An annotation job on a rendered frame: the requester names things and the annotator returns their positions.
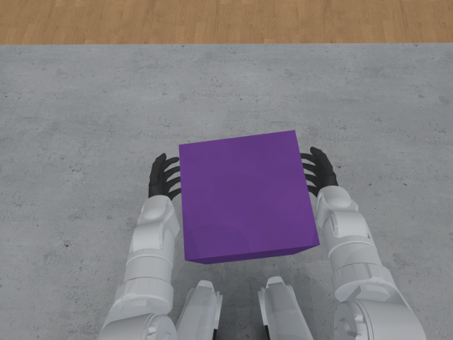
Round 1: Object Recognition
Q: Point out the robot left forearm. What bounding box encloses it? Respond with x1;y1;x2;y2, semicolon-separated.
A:
98;195;180;336

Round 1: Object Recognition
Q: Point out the carton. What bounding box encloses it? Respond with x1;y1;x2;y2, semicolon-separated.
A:
179;130;320;264

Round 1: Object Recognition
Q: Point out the robot right thigh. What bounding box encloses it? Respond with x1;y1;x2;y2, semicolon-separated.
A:
258;282;314;340

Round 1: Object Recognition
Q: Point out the robot left thigh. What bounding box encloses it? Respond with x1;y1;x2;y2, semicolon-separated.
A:
175;286;223;340

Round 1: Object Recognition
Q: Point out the robot right hand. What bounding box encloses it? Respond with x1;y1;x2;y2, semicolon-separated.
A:
300;147;338;198

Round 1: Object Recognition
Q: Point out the robot right upper arm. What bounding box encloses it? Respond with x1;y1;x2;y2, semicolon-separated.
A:
333;298;425;340

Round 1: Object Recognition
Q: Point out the robot left upper arm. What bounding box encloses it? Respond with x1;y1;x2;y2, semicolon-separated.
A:
97;312;178;340

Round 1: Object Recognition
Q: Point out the robot left hand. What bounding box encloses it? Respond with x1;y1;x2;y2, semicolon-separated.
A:
149;153;181;201

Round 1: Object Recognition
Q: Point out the robot right forearm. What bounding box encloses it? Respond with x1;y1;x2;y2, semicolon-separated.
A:
316;186;426;340

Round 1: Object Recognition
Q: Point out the robot thigh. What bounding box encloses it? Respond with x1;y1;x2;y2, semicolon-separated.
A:
175;286;223;340
258;282;314;340

